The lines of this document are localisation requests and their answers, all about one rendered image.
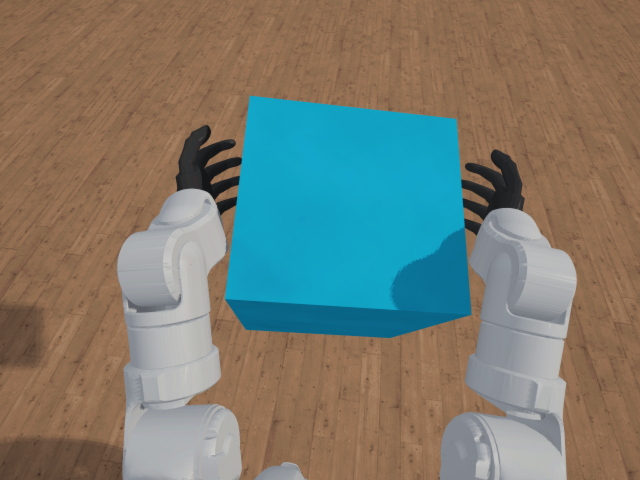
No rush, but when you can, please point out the robot right hand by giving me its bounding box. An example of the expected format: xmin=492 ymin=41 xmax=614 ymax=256
xmin=461 ymin=149 xmax=525 ymax=236

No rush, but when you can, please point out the right robot upper arm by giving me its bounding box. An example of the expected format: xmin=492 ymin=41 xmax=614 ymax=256
xmin=439 ymin=412 xmax=566 ymax=480

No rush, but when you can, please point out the left robot upper arm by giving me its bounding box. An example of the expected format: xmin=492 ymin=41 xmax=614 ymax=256
xmin=124 ymin=404 xmax=242 ymax=480

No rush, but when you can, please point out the robot left hand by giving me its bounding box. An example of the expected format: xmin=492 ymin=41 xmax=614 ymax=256
xmin=176 ymin=125 xmax=242 ymax=215

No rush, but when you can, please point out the robot left forearm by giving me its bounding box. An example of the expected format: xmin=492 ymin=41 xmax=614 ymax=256
xmin=117 ymin=189 xmax=229 ymax=480

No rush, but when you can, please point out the robot left shin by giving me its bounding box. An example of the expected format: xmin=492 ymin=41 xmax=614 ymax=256
xmin=281 ymin=462 xmax=303 ymax=476

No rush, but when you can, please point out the carton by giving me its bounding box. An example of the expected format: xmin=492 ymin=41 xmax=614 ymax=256
xmin=225 ymin=96 xmax=471 ymax=338

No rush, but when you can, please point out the robot right forearm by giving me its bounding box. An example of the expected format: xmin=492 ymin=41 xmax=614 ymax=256
xmin=465 ymin=208 xmax=577 ymax=480

